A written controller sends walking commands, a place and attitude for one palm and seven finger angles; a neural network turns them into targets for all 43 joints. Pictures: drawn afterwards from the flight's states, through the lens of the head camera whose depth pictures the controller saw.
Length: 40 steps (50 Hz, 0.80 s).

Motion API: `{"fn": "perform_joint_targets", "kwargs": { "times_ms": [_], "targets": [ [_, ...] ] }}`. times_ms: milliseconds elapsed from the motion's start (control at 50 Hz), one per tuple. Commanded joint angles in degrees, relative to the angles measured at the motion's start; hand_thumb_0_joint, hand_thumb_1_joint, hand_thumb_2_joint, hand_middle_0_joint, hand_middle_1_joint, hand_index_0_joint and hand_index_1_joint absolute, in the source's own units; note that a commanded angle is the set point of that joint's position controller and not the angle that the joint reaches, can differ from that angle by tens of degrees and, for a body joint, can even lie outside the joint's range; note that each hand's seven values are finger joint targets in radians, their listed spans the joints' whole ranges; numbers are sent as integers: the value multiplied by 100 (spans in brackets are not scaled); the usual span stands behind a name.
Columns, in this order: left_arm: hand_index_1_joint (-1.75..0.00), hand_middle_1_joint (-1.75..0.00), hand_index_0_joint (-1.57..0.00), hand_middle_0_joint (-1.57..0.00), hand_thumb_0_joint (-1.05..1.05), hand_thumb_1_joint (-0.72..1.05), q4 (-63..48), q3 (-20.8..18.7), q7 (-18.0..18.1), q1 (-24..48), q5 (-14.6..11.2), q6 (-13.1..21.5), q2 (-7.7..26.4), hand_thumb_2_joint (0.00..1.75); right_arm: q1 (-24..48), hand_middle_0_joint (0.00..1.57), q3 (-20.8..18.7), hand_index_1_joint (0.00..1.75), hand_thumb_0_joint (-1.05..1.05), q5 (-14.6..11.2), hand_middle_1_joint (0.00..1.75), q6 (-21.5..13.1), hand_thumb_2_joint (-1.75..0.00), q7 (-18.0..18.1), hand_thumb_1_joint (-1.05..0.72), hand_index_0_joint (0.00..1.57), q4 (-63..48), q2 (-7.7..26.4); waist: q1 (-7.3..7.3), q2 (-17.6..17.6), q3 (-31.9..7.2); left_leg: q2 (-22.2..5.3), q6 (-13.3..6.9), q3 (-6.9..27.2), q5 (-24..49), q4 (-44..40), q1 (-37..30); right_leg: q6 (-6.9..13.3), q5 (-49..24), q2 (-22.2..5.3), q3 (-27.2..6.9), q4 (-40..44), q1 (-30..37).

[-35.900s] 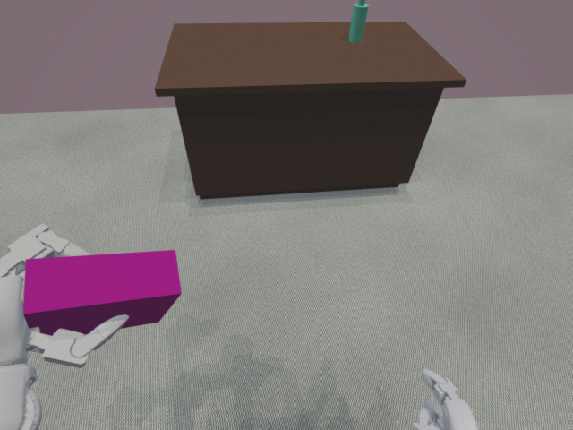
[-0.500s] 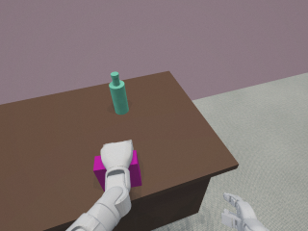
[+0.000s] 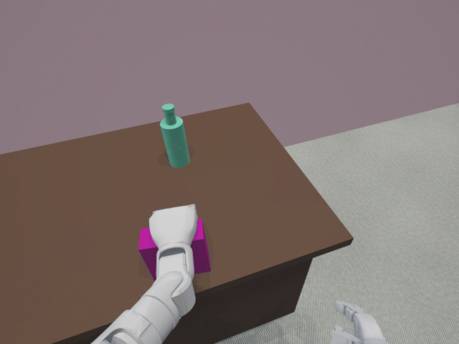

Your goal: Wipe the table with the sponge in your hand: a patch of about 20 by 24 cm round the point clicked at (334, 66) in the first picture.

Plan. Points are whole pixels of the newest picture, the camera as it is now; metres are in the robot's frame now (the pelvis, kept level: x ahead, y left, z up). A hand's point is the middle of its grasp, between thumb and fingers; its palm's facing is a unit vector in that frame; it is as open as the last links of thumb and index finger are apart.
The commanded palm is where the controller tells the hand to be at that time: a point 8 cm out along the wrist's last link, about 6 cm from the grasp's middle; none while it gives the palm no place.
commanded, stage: wipe back along the third lane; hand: left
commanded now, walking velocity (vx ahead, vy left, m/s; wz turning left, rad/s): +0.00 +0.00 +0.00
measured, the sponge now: (179, 257) +0.31 +0.15 -0.06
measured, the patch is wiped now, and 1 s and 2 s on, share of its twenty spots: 1.00 1.00 1.00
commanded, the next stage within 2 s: slide back across to the middle lane in 0.14 s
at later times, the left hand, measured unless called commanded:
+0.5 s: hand (172, 243) +0.31 +0.16 +0.00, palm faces -0.03 -0.11 -0.99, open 9.2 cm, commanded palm +0.26 +0.16 +0.04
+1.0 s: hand (147, 253) +0.28 +0.20 +0.00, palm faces -0.04 -0.13 -0.99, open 9.2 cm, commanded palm +0.24 +0.20 +0.04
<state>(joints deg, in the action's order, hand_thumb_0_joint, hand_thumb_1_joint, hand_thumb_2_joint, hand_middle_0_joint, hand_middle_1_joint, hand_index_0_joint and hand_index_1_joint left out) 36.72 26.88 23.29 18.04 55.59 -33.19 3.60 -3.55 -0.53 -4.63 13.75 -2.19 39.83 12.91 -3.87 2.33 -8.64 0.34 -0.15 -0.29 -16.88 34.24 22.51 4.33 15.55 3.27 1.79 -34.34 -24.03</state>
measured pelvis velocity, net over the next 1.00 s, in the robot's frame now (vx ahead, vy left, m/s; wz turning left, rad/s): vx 0.01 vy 0.00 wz -0.02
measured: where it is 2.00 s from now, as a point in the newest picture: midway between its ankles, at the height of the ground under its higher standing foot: outside the picture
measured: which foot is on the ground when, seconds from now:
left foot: down 0.00-1.00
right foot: down 0.00-1.00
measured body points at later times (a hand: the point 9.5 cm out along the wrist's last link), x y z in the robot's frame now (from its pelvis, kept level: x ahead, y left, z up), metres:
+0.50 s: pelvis +0.00 +0.00 +0.00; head -0.02 -0.02 +0.45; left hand +0.30 +0.16 +0.06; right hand +0.21 -0.22 -0.09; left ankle +0.00 +0.12 -0.73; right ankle +0.02 -0.07 -0.73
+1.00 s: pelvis +0.01 +0.00 +0.01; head -0.01 -0.02 +0.46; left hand +0.28 +0.20 +0.06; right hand +0.24 -0.21 -0.08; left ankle +0.00 +0.12 -0.73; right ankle +0.02 -0.07 -0.73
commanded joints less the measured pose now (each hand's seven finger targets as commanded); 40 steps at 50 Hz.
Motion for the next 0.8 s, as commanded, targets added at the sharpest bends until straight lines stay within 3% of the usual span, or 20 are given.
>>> {"fn": "perform_joint_targets", "kwargs": {
  "times_ms": [0,40,80,100,180,220,280,300,360,380,420,500,520,540,620,680,700,740,780],
  "targets": [
    [-160,-160,-120,-120,0,10,-255,-71,-135,800,-132,33,-98,130,1161,20,-183,30,0,-33,30,-282,-90,45,-90,20,-955,604,110,-902,-597,183,-177,13,517,-328,-76,-5,-702,-144,-470,747,573],
    [-160,-160,-120,-120,0,10,-206,10,-134,794,-140,35,-201,130,1151,20,-186,30,0,-34,30,-296,-90,31,-90,20,-962,601,114,-979,-596,183,-179,18,507,-327,-76,-6,-658,-139,-439,760,550],
    [-160,-160,-120,-120,0,10,-264,-143,-127,664,-154,40,-100,130,1194,20,-210,30,0,-25,30,-303,-90,17,-90,20,-987,614,11,-838,-725,186,-166,38,606,-326,-86,37,-840,-121,-484,719,620],
    [-160,-160,-120,-120,0,10,-239,32,-126,661,-170,38,-266,130,1154,20,-196,30,0,-29,30,-297,-90,9,-90,20,-990,585,61,-849,-733,185,-178,0,627,-313,-116,11,-875,-144,-413,687,652],
    [-160,-160,-120,-120,0,10,-274,-239,-115,554,-217,46,-11,130,1192,20,-200,30,0,-27,30,-291,-90,23,-90,20,-995,624,6,-1072,-707,189,-170,41,582,-339,-9,13,-912,-140,-531,749,731],
    [-160,-160,-120,-120,0,10,-300,-74,-110,723,-221,24,-120,130,1182,20,-176,30,0,-44,30,-285,-90,45,-90,20,-1005,603,96,-1032,-614,187,-178,5,516,-339,-38,-27,-764,-156,-490,776,666],
    [-160,-160,-120,-120,0,10,-620,-552,-109,557,-197,11,385,130,1250,20,-189,30,0,-33,30,-286,-90,65,-90,20,-1043,637,-83,-837,-832,198,-167,38,664,-411,-150,27,-947,-143,-576,775,906],
    [-160,-160,-120,-120,0,10,-734,-401,-115,456,-193,1,260,130,1263,20,-175,30,0,-31,30,-280,-90,71,-90,20,-1079,601,-66,-806,-924,209,-184,-9,737,-408,-220,-2,-1065,-170,-541,750,1038],
    [-160,-160,-120,-120,0,10,-976,-499,-162,331,-149,-62,453,130,1314,20,-149,30,0,-38,30,-268,-90,93,-90,20,-1113,608,-61,-787,-750,208,-189,-11,744,-482,-271,-7,-1094,-182,-611,858,1091],
    [-160,-160,-120,-120,0,10,-1018,-727,-192,187,-153,-91,673,130,1352,20,-154,30,0,-47,30,-269,-90,101,-90,20,-1121,629,-122,-908,-721,211,-192,29,759,-518,-256,6,-1099,-162,-651,901,1147],
    [-160,-160,-120,-120,0,10,-1190,-583,-241,322,-73,-114,629,130,1379,20,-121,30,0,-60,30,-275,-90,129,-90,20,-1133,621,-36,-837,-567,216,-201,17,698,-569,-308,-13,-980,-176,-663,947,1097],
    [-160,-160,-120,-120,0,10,-1668,-776,-375,42,9,-49,933,130,1430,20,-124,30,0,-54,30,-320,-90,139,-90,20,-1196,641,-126,-684,-785,238,-218,29,942,-595,-520,18,-1321,-171,-699,885,1349],
    [-160,-160,-120,-120,0,10,-1764,-647,-410,-106,17,-41,809,130,1443,20,-114,30,0,-59,30,-329,-90,124,-90,20,-1232,617,-126,-590,-741,237,-219,32,1003,-605,-558,25,-1413,-174,-665,876,1348],
    [-160,-160,-120,-120,0,10,-1777,-608,-448,-180,50,-11,800,130,1408,20,-117,30,0,-59,30,-345,-90,115,-90,20,-1216,616,-97,-716,-670,228,-225,40,1043,-594,-601,22,-1500,-163,-671,893,1320],
    [-160,-160,-120,-120,0,10,-1888,-710,-536,-278,95,95,936,130,1420,20,-106,30,0,-67,30,-410,-90,130,-90,20,-1214,623,-98,-665,-456,226,-227,83,931,-654,-615,25,-1190,-137,-679,952,1185],
    [-160,-160,-120,-120,0,10,-2136,-691,-570,-291,102,206,891,130,1445,20,-121,30,0,-61,30,-453,-90,110,-90,20,-1258,616,-99,-549,-605,220,-228,87,1064,-651,-708,48,-1411,-133,-652,894,1246],
    [-160,-160,-120,-120,0,10,-2050,-880,-542,-387,120,231,1103,130,1410,20,-131,30,0,-50,30,-458,-90,123,-90,20,-1213,640,-116,-642,-534,219,-225,91,1033,-634,-693,39,-1339,-124,-686,901,1214],
    [-160,-160,-120,-120,0,10,-2045,-966,-508,-627,148,283,1140,130,1384,20,-125,30,0,-33,30,-491,-90,137,-90,20,-1203,636,-158,-741,-610,234,-220,77,1089,-612,-650,33,-1581,-140,-726,876,1315],
    [-160,-160,-120,-120,0,10,-2197,-1062,-495,-705,162,336,1202,130,1399,20,-140,30,0,-30,30,-519,-90,118,-90,20,-1225,634,-157,-621,-684,236,-208,80,1206,-611,-670,50,-1890,-151,-747,818,1398]
  ]
}}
